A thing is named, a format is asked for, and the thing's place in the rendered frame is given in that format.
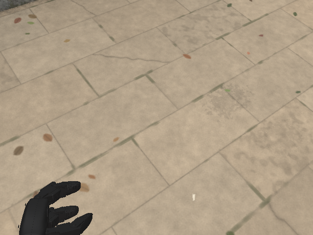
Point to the robot left hand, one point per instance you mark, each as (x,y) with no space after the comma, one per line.
(39,219)

